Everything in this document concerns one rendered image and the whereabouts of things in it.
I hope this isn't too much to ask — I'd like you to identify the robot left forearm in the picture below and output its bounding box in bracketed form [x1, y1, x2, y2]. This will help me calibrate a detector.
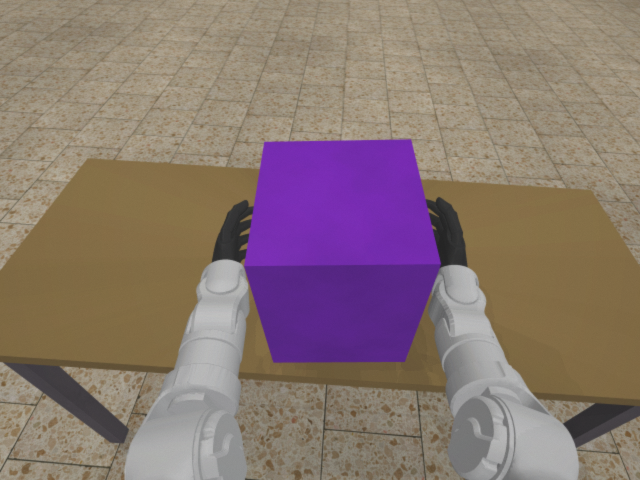
[124, 259, 250, 480]

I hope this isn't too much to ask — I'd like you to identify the robot left upper arm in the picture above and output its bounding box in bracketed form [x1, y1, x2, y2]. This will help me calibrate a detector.
[126, 407, 247, 480]

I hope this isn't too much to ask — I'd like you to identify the left robot hand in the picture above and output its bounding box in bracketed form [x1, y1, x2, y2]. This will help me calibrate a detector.
[212, 200, 254, 263]

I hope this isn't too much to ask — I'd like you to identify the robot right upper arm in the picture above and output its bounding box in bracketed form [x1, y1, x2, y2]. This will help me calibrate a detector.
[447, 394, 579, 480]

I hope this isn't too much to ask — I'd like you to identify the carton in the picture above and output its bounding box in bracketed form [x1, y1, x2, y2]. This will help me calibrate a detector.
[244, 139, 441, 363]

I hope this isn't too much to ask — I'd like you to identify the robot right forearm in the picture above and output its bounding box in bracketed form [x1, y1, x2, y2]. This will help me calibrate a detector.
[428, 265, 579, 480]

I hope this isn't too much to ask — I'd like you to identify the right robot hand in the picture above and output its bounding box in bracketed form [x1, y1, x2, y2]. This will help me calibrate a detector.
[426, 197, 468, 268]

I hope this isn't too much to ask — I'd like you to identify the table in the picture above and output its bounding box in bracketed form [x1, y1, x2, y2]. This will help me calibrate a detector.
[0, 158, 640, 448]

